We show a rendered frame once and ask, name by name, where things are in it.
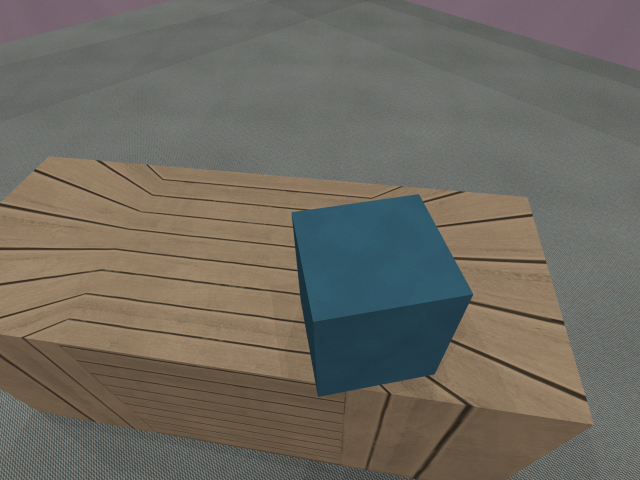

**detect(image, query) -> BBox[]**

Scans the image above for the pedestal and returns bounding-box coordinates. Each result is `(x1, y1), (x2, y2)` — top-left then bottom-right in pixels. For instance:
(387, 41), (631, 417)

(0, 156), (594, 480)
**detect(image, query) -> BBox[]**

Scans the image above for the carton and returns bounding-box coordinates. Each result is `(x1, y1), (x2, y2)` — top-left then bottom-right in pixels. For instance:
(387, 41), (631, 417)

(292, 194), (473, 397)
